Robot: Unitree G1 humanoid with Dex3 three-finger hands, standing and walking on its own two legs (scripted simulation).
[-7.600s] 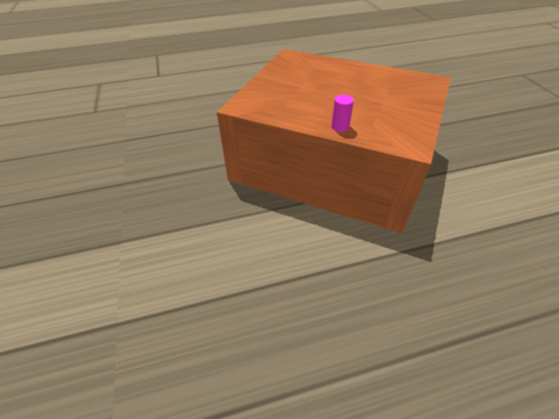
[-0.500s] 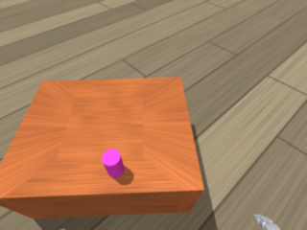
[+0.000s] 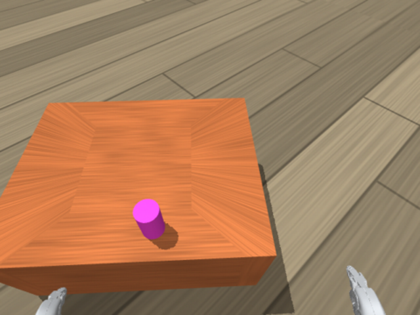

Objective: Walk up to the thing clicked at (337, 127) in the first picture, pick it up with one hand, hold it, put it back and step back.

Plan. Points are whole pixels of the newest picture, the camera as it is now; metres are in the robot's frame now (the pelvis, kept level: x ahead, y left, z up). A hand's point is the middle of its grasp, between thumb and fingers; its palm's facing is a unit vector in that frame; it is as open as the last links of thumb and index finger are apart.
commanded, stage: go down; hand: left
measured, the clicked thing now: (150, 219) +0.44 +0.19 -0.27
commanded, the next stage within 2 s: none
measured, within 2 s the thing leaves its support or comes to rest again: neither
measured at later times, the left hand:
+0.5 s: hand out of the picture +0.17 +0.28 -0.10, palm faces +0.10 -0.95 -0.30, open 17.5 cm
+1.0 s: hand (44, 263) +0.25 +0.33 -0.04, palm faces +0.15 -0.96 -0.23, open 17.5 cm
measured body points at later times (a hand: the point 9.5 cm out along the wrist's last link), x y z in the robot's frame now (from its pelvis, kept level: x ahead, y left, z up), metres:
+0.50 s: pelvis +0.01 +0.00 -0.01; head +0.04 +0.01 +0.44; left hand +0.16 +0.33 -0.08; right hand +0.16 -0.26 -0.07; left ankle +0.04 +0.13 -0.72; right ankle -0.04 -0.15 -0.72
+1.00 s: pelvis +0.00 +0.00 -0.02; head +0.03 +0.02 +0.43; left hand +0.24 +0.38 -0.02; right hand +0.15 -0.25 -0.06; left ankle +0.04 +0.13 -0.72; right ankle -0.04 -0.15 -0.72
